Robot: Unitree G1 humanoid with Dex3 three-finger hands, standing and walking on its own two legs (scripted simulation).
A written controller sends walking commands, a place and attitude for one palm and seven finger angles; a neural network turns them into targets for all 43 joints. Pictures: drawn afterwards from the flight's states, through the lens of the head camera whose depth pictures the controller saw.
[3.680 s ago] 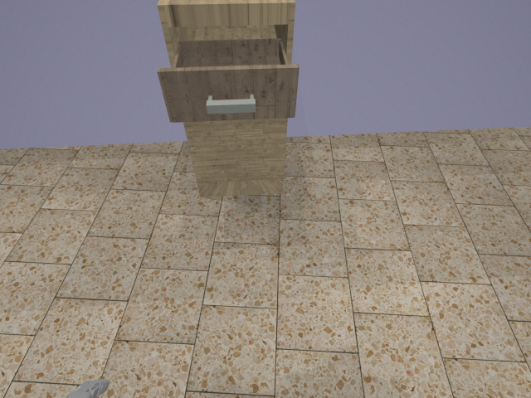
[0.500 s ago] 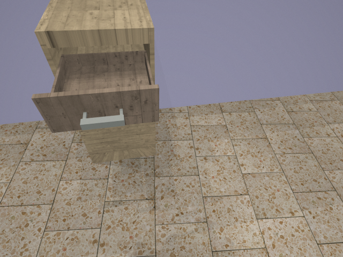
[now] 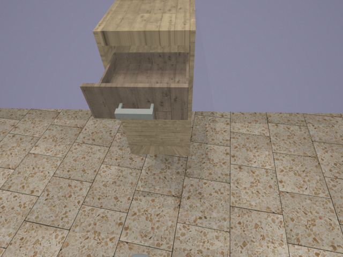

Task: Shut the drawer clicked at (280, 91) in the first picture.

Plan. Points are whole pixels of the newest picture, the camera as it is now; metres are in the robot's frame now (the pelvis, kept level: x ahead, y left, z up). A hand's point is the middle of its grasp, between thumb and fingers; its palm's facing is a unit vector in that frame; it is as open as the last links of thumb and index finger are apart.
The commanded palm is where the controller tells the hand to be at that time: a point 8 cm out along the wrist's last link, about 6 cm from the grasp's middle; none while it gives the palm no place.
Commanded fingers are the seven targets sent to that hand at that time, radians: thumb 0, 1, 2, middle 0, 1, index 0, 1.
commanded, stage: take the last steps up to it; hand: left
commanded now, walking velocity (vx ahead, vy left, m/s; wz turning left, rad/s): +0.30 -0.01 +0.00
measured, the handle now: (135, 109) +0.60 +0.18 -0.03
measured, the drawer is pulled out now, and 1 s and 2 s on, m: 0.29 0.29 0.29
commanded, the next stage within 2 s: come to a stop and stand still in 0.86 s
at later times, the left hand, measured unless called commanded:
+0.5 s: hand out of the picture +0.07 +0.25 -0.19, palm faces +0.05 -0.99 -0.14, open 7.4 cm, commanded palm none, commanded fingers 0.00 0.90 0.90 -0.20 -0.30 -0.20 -0.30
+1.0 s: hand (125, 198) +0.32 +0.19 -0.18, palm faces +0.00 -0.98 -0.22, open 7.2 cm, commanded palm none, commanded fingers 0.00 0.90 0.90 -0.20 -0.30 -0.20 -0.30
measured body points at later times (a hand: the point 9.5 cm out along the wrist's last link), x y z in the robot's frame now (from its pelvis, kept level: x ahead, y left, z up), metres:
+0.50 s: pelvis +0.09 +0.07 +0.00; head +0.10 +0.11 +0.45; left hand +0.07 +0.31 -0.17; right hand +0.09 -0.17 -0.14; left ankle +0.03 +0.16 -0.75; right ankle +0.12 -0.07 -0.66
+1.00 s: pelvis +0.25 +0.00 -0.01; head +0.26 +0.00 +0.44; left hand +0.32 +0.24 -0.16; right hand +0.24 -0.21 -0.17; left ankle +0.26 +0.13 -0.69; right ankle +0.29 -0.08 -0.75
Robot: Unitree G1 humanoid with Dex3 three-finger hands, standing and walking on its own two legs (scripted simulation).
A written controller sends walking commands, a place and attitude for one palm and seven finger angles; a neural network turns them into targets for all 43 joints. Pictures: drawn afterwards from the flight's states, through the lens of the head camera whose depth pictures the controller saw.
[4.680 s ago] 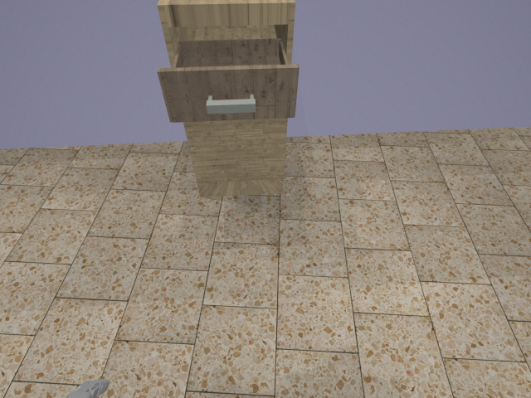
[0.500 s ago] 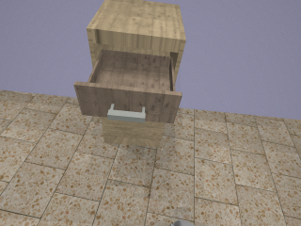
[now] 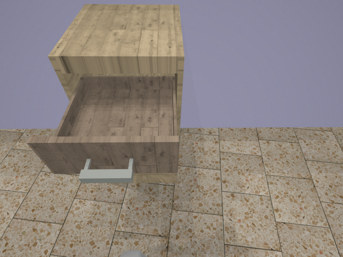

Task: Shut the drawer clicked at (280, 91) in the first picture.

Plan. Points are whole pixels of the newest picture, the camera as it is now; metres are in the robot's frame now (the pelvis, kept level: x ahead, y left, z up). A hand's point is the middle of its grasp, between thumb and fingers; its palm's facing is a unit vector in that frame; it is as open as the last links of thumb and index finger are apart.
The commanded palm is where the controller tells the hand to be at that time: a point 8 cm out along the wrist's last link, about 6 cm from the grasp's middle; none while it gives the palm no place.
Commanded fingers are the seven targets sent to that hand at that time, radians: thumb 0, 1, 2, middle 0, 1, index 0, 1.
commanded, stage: come to a stop and stand still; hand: left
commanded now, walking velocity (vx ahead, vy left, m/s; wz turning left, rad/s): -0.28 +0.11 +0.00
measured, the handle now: (108, 168) +0.34 +0.18 -0.02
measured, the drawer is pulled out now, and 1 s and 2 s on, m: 0.29 0.29 0.29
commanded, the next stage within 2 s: look again from close up in 1.74 s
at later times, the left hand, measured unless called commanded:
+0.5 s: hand out of the picture -0.01 +0.19 -0.17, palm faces +0.03 -0.97 -0.24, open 7.4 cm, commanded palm none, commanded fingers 0.00 0.90 0.90 -0.20 -0.30 -0.20 -0.30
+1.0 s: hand out of the picture +0.12 +0.17 -0.16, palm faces -0.04 -0.98 -0.20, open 7.4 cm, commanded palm none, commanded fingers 0.00 0.90 0.90 -0.20 -0.30 -0.20 -0.30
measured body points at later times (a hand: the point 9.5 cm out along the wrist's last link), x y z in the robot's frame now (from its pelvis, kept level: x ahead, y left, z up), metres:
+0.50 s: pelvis +0.02 +0.00 +0.00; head +0.04 -0.01 +0.45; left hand -0.01 +0.24 -0.15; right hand +0.10 -0.22 -0.16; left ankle +0.08 +0.12 -0.74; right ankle +0.04 -0.08 -0.74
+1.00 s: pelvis +0.03 +0.00 +0.00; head +0.05 +0.01 +0.45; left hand +0.12 +0.22 -0.15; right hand +0.01 -0.21 -0.16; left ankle +0.03 +0.11 -0.74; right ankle +0.04 -0.08 -0.74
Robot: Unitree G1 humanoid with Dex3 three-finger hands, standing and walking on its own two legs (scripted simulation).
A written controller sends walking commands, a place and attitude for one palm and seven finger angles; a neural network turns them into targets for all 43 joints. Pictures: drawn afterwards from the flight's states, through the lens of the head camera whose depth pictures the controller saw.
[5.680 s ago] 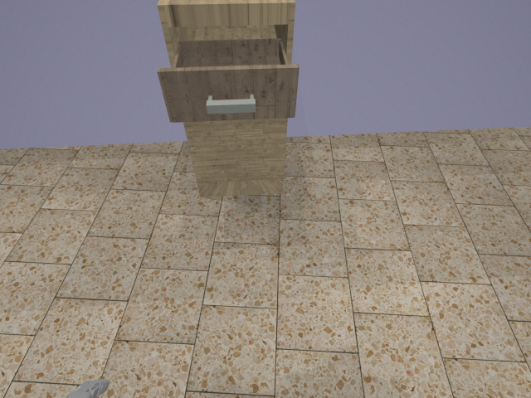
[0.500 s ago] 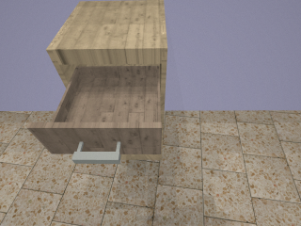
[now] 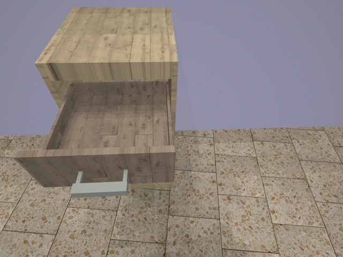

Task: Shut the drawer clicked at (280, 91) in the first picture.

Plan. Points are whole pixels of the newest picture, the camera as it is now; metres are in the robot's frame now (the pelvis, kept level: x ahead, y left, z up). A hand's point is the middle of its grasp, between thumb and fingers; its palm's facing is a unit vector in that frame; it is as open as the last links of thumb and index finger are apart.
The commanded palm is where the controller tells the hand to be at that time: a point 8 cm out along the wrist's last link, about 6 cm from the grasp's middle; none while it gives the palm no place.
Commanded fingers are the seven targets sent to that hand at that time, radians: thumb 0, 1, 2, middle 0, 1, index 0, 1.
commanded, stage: come to a stop and stand still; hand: left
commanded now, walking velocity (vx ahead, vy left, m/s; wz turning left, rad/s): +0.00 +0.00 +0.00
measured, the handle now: (101, 181) +0.30 +0.19 -0.02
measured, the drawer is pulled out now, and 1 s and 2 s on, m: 0.29 0.29 0.29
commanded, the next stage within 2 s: look again from close up in 0.74 s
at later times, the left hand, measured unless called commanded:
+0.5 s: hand out of the picture +0.01 +0.20 -0.18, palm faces +0.02 -0.98 -0.17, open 7.4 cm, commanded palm none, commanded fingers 0.00 0.90 0.90 -0.20 -0.30 -0.20 -0.30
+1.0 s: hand out of the picture +0.02 +0.22 -0.18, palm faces +0.02 -0.98 -0.18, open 7.4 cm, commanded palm none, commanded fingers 0.00 0.90 0.90 -0.20 -0.30 -0.20 -0.30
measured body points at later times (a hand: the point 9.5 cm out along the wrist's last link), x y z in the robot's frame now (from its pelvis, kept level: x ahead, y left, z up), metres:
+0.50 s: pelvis +0.02 +0.04 +0.00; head +0.04 +0.04 +0.45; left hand +0.01 +0.25 -0.16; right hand +0.04 -0.19 -0.15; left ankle +0.00 +0.10 -0.74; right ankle +0.02 -0.09 -0.74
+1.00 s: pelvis +0.03 +0.06 +0.00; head +0.04 +0.07 +0.45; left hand +0.02 +0.27 -0.16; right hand +0.01 -0.15 -0.16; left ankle +0.00 +0.10 -0.74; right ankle +0.02 -0.09 -0.74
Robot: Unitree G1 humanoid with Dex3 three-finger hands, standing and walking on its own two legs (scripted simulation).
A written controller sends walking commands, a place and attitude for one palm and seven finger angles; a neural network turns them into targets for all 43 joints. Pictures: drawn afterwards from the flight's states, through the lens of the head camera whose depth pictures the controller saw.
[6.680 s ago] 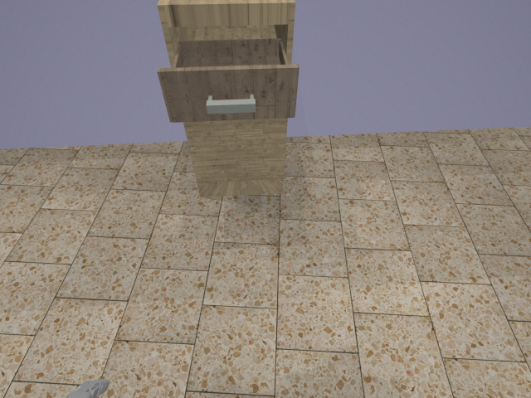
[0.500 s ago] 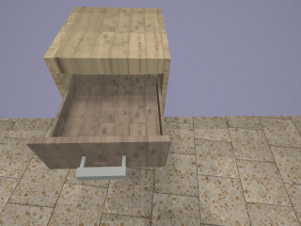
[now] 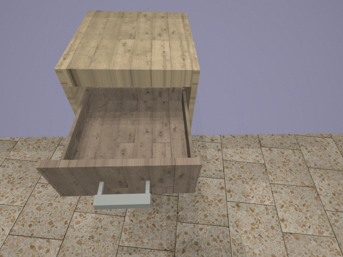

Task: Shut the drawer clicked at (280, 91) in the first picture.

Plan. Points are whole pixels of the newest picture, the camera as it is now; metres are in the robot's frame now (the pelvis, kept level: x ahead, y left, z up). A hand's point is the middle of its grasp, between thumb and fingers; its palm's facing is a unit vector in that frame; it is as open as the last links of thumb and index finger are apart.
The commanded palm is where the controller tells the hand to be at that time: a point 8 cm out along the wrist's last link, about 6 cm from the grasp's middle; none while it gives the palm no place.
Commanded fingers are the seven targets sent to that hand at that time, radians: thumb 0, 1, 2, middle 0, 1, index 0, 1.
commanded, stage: look again from close up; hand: left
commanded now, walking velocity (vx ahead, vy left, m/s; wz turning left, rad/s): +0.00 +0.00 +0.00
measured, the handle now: (123, 193) +0.27 +0.14 -0.03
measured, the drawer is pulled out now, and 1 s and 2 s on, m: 0.29 0.29 0.29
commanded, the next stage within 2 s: raise the hand and make a fist in 0.36 s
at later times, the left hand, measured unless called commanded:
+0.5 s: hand out of the picture +0.00 +0.15 -0.18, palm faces +0.07 -0.98 -0.18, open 7.4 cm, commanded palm +0.09 +0.19 -0.07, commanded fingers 0.00 0.90 0.90 -0.26 -0.37 -0.26 -0.37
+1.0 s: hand out of the picture +0.11 +0.12 -0.03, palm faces +0.18 -0.98 -0.06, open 5.5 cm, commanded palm +0.08 +0.17 -0.02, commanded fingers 0.00 0.90 0.90 -0.76 -0.91 -0.76 -0.91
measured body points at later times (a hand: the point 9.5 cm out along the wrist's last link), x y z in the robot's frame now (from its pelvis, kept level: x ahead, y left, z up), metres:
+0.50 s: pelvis +0.00 -0.01 +0.00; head +0.03 +0.00 +0.45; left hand -0.01 +0.20 -0.16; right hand -0.01 -0.22 -0.16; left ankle -0.03 +0.05 -0.74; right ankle -0.01 -0.15 -0.74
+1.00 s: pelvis -0.03 -0.07 -0.08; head +0.01 -0.07 +0.37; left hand +0.09 +0.17 -0.02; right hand +0.25 -0.28 -0.10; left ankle -0.03 +0.04 -0.74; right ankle +0.00 -0.13 -0.74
